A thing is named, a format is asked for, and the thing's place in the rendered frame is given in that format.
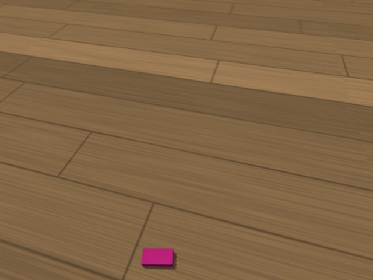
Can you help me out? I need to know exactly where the small box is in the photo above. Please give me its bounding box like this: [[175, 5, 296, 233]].
[[141, 248, 174, 267]]

